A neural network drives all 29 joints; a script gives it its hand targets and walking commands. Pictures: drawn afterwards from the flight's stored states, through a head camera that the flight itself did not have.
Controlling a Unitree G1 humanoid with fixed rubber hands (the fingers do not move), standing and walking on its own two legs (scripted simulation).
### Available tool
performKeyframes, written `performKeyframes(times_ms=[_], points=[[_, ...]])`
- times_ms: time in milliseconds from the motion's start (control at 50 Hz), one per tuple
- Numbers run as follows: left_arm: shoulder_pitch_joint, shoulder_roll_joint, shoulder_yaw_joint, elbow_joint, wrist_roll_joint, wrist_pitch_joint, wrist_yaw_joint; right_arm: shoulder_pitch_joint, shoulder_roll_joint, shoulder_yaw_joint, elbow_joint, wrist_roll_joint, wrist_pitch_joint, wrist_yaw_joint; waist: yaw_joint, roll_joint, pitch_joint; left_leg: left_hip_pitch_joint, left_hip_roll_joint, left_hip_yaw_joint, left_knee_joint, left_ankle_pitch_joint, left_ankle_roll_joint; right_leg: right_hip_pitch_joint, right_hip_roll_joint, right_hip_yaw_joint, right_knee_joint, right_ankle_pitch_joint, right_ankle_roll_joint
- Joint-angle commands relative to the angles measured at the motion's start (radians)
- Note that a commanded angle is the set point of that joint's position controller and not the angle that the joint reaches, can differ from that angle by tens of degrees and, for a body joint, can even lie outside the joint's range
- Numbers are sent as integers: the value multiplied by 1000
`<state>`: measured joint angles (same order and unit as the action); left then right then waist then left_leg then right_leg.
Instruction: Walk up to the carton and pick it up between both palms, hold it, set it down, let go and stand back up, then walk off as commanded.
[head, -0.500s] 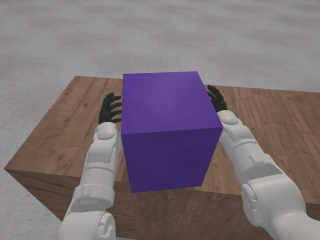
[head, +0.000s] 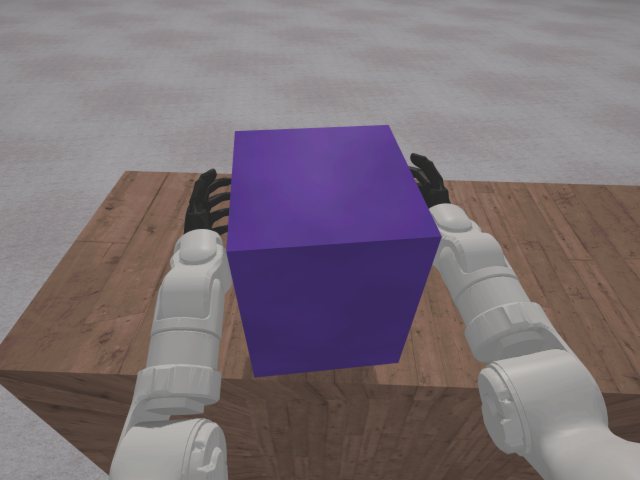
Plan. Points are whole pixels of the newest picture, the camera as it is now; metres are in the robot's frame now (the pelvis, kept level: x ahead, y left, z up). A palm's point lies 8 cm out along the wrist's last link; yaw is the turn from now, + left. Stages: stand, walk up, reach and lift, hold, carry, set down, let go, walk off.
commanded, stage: reach and lift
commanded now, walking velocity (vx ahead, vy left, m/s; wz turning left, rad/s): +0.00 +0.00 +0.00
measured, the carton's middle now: (320, 252) +0.39 +0.03 +0.11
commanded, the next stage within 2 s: hold in 1.60 s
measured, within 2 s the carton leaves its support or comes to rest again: neither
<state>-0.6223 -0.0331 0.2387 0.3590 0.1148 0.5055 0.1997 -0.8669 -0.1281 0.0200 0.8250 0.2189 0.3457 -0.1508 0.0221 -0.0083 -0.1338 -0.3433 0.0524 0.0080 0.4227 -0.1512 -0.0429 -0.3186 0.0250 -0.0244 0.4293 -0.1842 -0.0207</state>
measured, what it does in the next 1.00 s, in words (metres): stands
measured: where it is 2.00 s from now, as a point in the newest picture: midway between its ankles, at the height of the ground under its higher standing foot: outside the picture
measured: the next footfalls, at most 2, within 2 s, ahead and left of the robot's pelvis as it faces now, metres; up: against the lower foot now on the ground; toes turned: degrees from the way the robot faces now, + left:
none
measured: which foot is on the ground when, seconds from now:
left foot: down 0.00-1.00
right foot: down 0.00-1.00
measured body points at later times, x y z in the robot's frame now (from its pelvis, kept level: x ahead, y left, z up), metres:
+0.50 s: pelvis +0.00 +0.01 +0.00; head -0.04 +0.02 +0.45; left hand +0.39 +0.18 +0.20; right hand +0.42 -0.12 +0.20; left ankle +0.04 +0.14 -0.74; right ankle +0.02 -0.10 -0.74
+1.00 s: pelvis +0.00 +0.01 +0.00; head -0.05 +0.02 +0.45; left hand +0.39 +0.17 +0.22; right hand +0.41 -0.12 +0.22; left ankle +0.04 +0.14 -0.74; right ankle +0.02 -0.10 -0.74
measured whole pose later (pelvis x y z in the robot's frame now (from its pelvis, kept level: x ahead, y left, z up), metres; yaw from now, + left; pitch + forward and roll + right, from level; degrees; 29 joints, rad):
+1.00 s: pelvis +0.00 +0.01 +0.00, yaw +1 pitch +3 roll -1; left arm -0.75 0.01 0.27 0.35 0.14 0.67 0.13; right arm -0.89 -0.10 -0.06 0.70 0.22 0.51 -0.22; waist -0.04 -0.01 -0.18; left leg -0.31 0.03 0.00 0.42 -0.15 -0.02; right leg -0.27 0.01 -0.02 0.41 -0.18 0.00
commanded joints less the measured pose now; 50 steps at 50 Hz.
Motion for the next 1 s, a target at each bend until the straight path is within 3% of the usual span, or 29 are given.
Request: performKeyframes(times_ms=[0,60,80,100,140,160,200,220,240,260,300,360,420,520,540,580,600,640,720,760,780,800,840,860,880,900,920,940,980], points=[[-921,-590,-427,-190,-63,-20,-207,-815,783,251,-371,85,-51,65,-31,38,-531,301,-119,-38,-42,166,6,353,13,29,-113,302,99],[-965,-665,-555,-289,-159,-24,-195,-901,826,303,-613,128,-53,52,-61,3,-709,330,-125,-55,5,278,-4,390,42,15,-106,402,88],[-985,-656,-569,-306,-156,-20,-185,-849,809,298,-525,129,-37,54,-77,64,-660,352,-117,-62,-4,287,-16,350,37,10,-103,400,86],[-950,-676,-588,-312,-153,-13,-177,-856,816,321,-544,137,-38,52,-65,57,-682,362,-117,-67,16,313,-21,358,43,11,-100,404,81],[-900,-606,-483,-171,-87,26,-199,-788,775,260,-414,111,0,45,-71,33,-493,314,-118,-55,-39,156,-8,325,25,13,-139,256,85],[-888,-590,-445,-149,-83,33,-209,-829,776,259,-448,113,-2,43,-58,-1,-497,303,-122,-45,-42,135,6,321,24,18,-149,213,91],[-918,-571,-395,-108,-63,33,-226,-768,754,153,-286,64,14,48,-103,19,-390,305,-117,-40,-67,72,5,282,21,10,-161,107,89],[-866,-559,-387,-82,-49,46,-233,-743,749,144,-265,55,16,44,-98,-5,-370,296,-112,-32,-71,74,4,308,25,4,-164,98,87],[-878,-585,-395,-51,-44,54,-236,-782,706,117,-250,55,15,61,-113,47,-337,299,-100,-39,-87,45,-3,266,28,-3,-165,57,74],[-932,-580,-404,-118,-63,50,-243,-802,738,149,-313,73,9,57,-107,26,-390,311,-102,-31,-72,82,8,285,27,1,-164,84,74],[-895,-584,-406,-72,-78,56,-249,-898,759,188,-435,88,-3,43,-82,-14,-437,287,-118,-31,-53,97,17,339,21,16,-158,169,82],[-1068,-627,-527,-245,-165,33,-219,-952,808,247,-527,145,1,40,-100,29,-659,341,-116,-55,-8,196,-2,356,39,8,-122,242,71],[-1036,-617,-496,-245,-132,48,-204,-857,779,227,-448,142,35,43,-108,69,-568,368,-105,-59,-25,211,-23,329,53,-3,-127,253,68],[-985,-587,-450,-180,-106,82,-225,-850,772,229,-433,151,56,34,-92,42,-513,352,-111,-40,-43,146,-5,310,41,2,-150,172,82],[-999,-563,-421,-147,-97,93,-235,-844,758,186,-397,128,63,29,-125,36,-435,335,-116,-31,-58,98,3,288,35,-3,-156,144,81],[-944,-585,-398,-97,-61,113,-246,-893,745,201,-412,140,57,33,-94,56,-401,320,-106,-33,-56,115,5,295,34,5,-152,147,70],[-964,-580,-420,-110,-95,107,-245,-937,757,231,-475,147,55,24,-99,14,-471,323,-113,-28,-49,135,4,325,39,5,-152,176,81],[-1013,-582,-424,-135,-92,96,-249,-885,748,184,-417,138,66,24,-128,37,-455,320,-110,-33,-52,110,-4,337,45,2,-147,169,71],[-1039,-609,-463,-170,-120,108,-236,-1007,783,248,-539,183,61,24,-89,59,-553,338,-105,-43,-33,167,-6,336,46,4,-135,202,67],[-1095,-625,-486,-234,-149,98,-221,-974,792,252,-556,188,75,29,-111,63,-600,375,-96,-54,-29,178,-10,312,49,-5,-133,200,69],[-1083,-596,-452,-158,-130,105,-221,-941,751,203,-419,171,89,31,-122,68,-496,349,-100,-50,-43,122,-9,291,44,-4,-144,162,69],[-1048,-596,-432,-103,-121,114,-234,-985,772,201,-463,163,82,25,-121,27,-500,332,-105,-45,-42,108,3,304,41,6,-159,165,74],[-1088,-596,-471,-226,-159,101,-234,-957,799,237,-523,191,84,22,-118,54,-600,350,-113,-36,-29,190,-4,353,40,6,-123,280,75],[-1115,-615,-489,-231,-159,105,-226,-1005,781,243,-539,189,85,25,-104,70,-608,362,-101,-49,-23,198,-17,327,58,2,-128,218,65],[-1068,-603,-471,-204,-155,113,-230,-946,767,250,-513,208,101,14,-130,50,-569,377,-104,-50,-22,211,-10,334,47,5,-135,266,77],[-1022,-572,-450,-168,-136,130,-240,-938,769,245,-514,199,105,8,-123,37,-562,356,-107,-43,-23,202,-10,365,45,6,-132,297,78],[-1014,-561,-411,-108,-87,146,-243,-897,715,202,-395,180,124,7,-127,75,-424,326,-115,-32,-49,111,-14,325,40,9,-144,201,76],[-992,-559,-379,-80,-97,144,-256,-934,768,239,-457,183,114,5,-106,7,-438,313,-114,-33,-62,95,12,338,28,13,-163,177,90],[-1041,-564,-367,-73,-95,147,-261,-1032,778,216,-472,169,106,13,-86,8,-413,284,-109,-30,-75,35,21,305,26,14,-164,107,81]])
